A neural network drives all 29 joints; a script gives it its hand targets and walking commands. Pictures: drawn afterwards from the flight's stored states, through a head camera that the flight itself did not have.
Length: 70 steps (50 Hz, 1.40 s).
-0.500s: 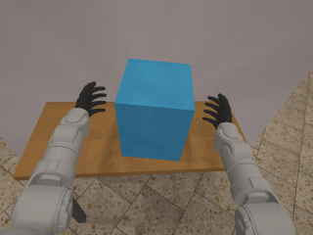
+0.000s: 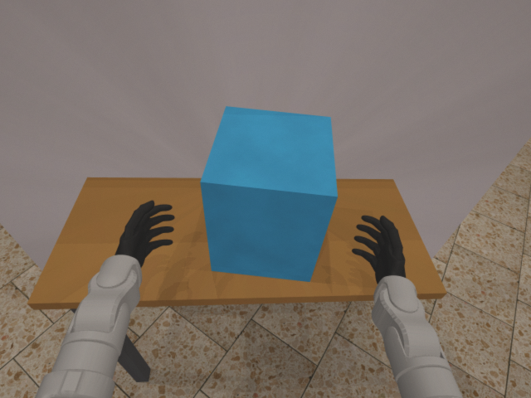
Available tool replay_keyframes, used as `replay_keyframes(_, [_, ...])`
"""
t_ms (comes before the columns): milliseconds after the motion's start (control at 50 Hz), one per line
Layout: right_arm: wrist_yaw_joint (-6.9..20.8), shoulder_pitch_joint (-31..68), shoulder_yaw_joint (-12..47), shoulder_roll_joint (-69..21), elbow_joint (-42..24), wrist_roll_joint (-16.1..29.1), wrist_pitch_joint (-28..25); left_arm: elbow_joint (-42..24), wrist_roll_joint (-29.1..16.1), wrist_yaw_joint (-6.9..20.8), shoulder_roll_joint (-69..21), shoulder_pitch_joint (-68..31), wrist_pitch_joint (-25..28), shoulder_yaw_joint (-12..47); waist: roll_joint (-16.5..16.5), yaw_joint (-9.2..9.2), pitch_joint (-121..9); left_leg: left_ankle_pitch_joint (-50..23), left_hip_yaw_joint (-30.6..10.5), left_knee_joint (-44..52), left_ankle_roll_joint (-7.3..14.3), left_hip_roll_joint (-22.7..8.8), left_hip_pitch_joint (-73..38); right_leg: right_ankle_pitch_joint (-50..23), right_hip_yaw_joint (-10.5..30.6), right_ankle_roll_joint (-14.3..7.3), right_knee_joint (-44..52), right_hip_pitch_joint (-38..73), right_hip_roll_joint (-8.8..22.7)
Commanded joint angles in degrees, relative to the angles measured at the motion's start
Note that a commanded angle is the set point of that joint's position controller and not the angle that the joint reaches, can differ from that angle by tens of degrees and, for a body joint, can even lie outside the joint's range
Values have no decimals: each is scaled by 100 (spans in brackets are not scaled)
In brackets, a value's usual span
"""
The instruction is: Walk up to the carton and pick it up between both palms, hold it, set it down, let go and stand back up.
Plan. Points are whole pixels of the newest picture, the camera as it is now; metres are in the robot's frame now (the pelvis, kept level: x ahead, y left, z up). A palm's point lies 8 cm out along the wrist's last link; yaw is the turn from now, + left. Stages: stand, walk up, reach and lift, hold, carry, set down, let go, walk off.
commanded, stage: set down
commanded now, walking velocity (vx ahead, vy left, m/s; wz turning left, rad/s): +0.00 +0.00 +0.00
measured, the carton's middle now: (269, 196) +0.48 +0.00 +0.02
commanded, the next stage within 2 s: let go in 1.58 s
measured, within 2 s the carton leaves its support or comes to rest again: neither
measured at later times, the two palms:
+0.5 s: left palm (115, 317) +0.24 +0.23 +0.00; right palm (385, 326) +0.24 -0.18 +0.00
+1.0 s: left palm (112, 351) +0.21 +0.23 -0.03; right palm (388, 357) +0.21 -0.18 -0.03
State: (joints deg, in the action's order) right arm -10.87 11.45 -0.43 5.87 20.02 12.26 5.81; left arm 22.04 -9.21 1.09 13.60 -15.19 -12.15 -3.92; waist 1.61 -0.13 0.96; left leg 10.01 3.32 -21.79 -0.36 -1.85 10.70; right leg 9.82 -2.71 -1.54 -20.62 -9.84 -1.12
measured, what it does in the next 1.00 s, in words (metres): stands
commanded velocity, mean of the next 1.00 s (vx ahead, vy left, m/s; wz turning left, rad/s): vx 0.00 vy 0.00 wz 0.00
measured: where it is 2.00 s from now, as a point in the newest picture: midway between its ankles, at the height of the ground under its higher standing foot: outside the picture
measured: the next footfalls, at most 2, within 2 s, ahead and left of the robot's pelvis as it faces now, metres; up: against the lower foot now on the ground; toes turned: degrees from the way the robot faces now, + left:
none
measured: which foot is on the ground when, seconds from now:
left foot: down 0.00-1.00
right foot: down 0.00-1.00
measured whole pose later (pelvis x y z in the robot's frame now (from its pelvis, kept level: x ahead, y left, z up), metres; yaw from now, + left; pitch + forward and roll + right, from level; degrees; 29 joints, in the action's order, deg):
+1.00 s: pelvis +0.02 +0.00 +0.00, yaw +0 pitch -4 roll +0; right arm -4.2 -13.3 0.4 4.5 25.8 5.7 -11.2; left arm 23.8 -9.5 1.0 15.1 12.4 7.2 3.5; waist 1.0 1.8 2.3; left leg 12.8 3.6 -21.9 -0.3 -1.6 5.0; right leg 12.4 -2.2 -1.5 -20.5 -4.2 -1.0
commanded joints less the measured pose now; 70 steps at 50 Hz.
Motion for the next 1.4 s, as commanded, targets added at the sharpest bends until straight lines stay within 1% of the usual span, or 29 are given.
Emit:
replay_keyframes(0, [99,983,-206,455,-1305,-114,-364,-1516,-33,3,609,-1194,474,-132,-298,4,-1714,-1195,-130,188,-93,150,-1049,-644,278,151,395,322,6])
replay_keyframes(60, [136,675,-140,458,-1557,-100,-471,-1689,1,15,602,-847,600,-114,-375,69,-1662,-1413,-132,172,-108,140,-1107,-807,320,146,405,377,33])
replay_keyframes(80, [148,215,-120,421,-1456,-104,-524,-1710,67,19,516,-382,641,-110,-410,62,-1544,-1578,-152,150,-138,132,-1228,-931,304,121,421,430,14])
replay_keyframes(120, [151,392,-115,433,-1756,-179,-616,-1788,-12,55,638,-554,752,-110,-364,109,-1489,-1468,-119,161,-111,151,-1025,-919,353,146,424,402,78])
replay_keyframes(180, [224,-321,11,245,-1798,-219,-757,-1705,-5,69,570,200,1037,-80,-259,201,-1251,-1407,-133,205,-63,150,-941,-915,404,136,390,500,111])
replay_keyframes(200, [225,-33,-97,321,-1893,-268,-814,-1724,-55,74,696,-155,1142,-74,-294,186,-1370,-1240,-118,225,-59,153,-854,-709,435,139,416,425,137])
replay_keyframes(220, [255,-467,-76,252,-1706,-285,-856,-1691,-39,54,598,286,1241,15,-350,175,-1133,-1269,-152,228,-69,120,-935,-669,420,89,433,365,124])
replay_keyframes(240, [261,-371,-93,254,-1831,-308,-910,-1671,-110,70,656,184,1338,46,-289,169,-1141,-1167,-145,227,-47,116,-884,-517,439,79,473,322,141])
replay_keyframes(260, [273,-739,-62,199,-1806,-331,-979,-1644,-141,81,610,571,1473,100,-249,153,-1104,-1228,-175,222,-39,102,-936,-602,452,76,473,336,155])
replay_keyframes(280, [287,-696,-59,184,-1776,-344,-1035,-1620,-146,88,713,450,1623,84,-325,170,-1168,-1140,-182,214,-37,120,-837,-497,484,65,468,328,192])
replay_keyframes(320, [308,-769,-74,148,-1734,-423,-1154,-1411,-216,87,782,580,1882,153,-230,177,-1051,-925,-210,219,-12,104,-696,-324,517,56,460,286,217])
replay_keyframes(360, [370,-771,-96,113,-1619,-442,-1282,-1347,-282,32,807,599,2150,271,-392,215,-1011,-838,-244,229,-42,67,-645,-61,514,-10,449,141,221])
replay_keyframes(380, [405,-1144,1,48,-1564,-420,-1372,-1306,-288,21,732,1035,2278,318,-328,223,-986,-1053,-283,165,-41,55,-707,-230,519,-29,421,211,208])
replay_keyframes(440, [407,-1089,-69,80,-1226,-462,-1600,-1056,-321,64,849,972,2591,388,-379,140,-890,-1079,-318,79,-85,70,-658,-250,554,-25,427,117,238])
replay_keyframes(500, [416,-1502,-52,125,-1027,-443,-1839,-1104,-314,63,825,1472,2773,490,-414,72,-910,-1459,-385,-23,-169,46,-886,-554,499,-50,398,171,180])
replay_keyframes(560, [419,-1636,-41,113,-891,-477,-2054,-1032,-277,121,843,1772,2806,505,-414,111,-884,-1493,-382,-54,-191,57,-965,-507,466,-55,422,139,161])
replay_keyframes(580, [430,-1543,-102,138,-832,-495,-2091,-1053,-298,111,852,1681,2800,565,-483,39,-828,-1499,-395,-69,-208,49,-944,-513,458,-70,411,85,154])
replay_keyframes(660, [525,-1613,-98,149,-783,-546,-2178,-1162,-278,30,917,1788,2772,561,-464,125,-698,-1278,-369,18,-194,31,-884,-217,447,-96,428,109,153])
replay_keyframes(760, [610,-1768,-47,190,-365,-616,-2100,-749,-170,5,801,2033,2546,589,-460,136,-501,-1016,-358,124,-179,17,-913,-32,452,-135,476,79,154])
replay_keyframes(780, [623,-1719,-85,216,-436,-590,-2085,-871,-166,-5,843,1922,2503,556,-484,170,-528,-1034,-350,140,-183,8,-937,6,451,-152,483,80,152])
replay_keyframes(980, [684,-2056,-33,306,-220,-735,-1899,-805,111,-9,708,2246,1988,410,-373,172,-240,-1238,-199,220,-153,48,-1160,-217,433,-91,620,79,153])
replay_keyframes(1040, [662,-2117,-12,244,-406,-754,-1881,-927,94,14,754,2291,1899,373,-251,167,-216,-1261,-148,187,-106,81,-1107,-360,460,-33,621,117,191])
replay_keyframes(1080, [702,-2116,-12,328,-171,-775,-1831,-772,215,12,727,2312,1792,339,-418,193,-241,-1317,-135,198,-138,78,-1141,-373,425,-55,603,94,163])
replay_keyframes(1120, [720,-2254,51,322,-188,-774,-1815,-714,305,45,659,2517,1684,286,-323,223,-148,-1409,-112,203,-128,83,-1193,-407,407,-47,639,122,151])
replay_keyframes(1140, [731,-2192,27,386,-161,-797,-1812,-716,346,40,684,2447,1633,250,-402,251,-208,-1442,-93,187,-142,84,-1221,-422,391,-49,626,86,147])
replay_keyframes(1200, [744,-2233,-15,369,-130,-839,-1787,-746,360,41,665,2458,1530,251,-286,209,-108,-1360,-90,216,-116,69,-1229,-333,356,-37,660,3,131])
replay_keyframes(1260, [796,-2171,-50,440,-15,-931,-1763,-678,430,-1,675,2364,1433,217,-373,229,-153,-1295,-26,201,-112,74,-1205,-275,335,-39,640,-69,140])
replay_keyframes(1300, [794,-2203,-25,392,-131,-918,-1778,-767,365,-4,753,2330,1445,187,-202,197,-340,-1235,-17,164,-67,95,-1159,-389,363,28,598,-11,166])
replay_keyframes(1380, [879,-2217,-114,497,385,-989,-1808,-556,496,-34,688,2364,1380,235,-432,126,-417,-1388,-45,115,-132,59,-1320,-385,272,-20,556,-106,107])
